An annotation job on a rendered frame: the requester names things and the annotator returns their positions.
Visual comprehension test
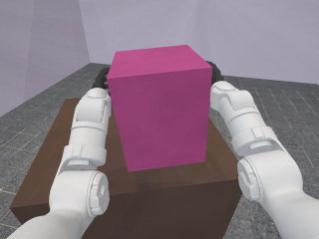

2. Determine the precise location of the robot right forearm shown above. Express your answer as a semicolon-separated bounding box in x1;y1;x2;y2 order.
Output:
210;81;303;188

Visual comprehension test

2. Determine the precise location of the carton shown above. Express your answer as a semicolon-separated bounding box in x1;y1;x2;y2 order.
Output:
107;45;212;172

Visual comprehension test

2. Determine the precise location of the pedestal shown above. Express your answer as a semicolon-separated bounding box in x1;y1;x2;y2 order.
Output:
9;98;242;239

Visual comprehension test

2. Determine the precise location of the right robot hand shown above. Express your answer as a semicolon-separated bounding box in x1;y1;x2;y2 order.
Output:
206;61;224;88

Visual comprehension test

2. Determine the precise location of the left robot hand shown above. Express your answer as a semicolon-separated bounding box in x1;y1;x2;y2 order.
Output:
92;68;112;104

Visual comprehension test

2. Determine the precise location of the right robot upper arm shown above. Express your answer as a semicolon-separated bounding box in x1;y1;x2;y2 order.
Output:
237;149;319;239

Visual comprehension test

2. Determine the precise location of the left robot upper arm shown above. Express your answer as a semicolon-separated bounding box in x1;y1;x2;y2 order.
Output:
6;170;110;239

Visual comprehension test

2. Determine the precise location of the robot left forearm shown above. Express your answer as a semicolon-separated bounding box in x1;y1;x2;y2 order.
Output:
49;88;112;209

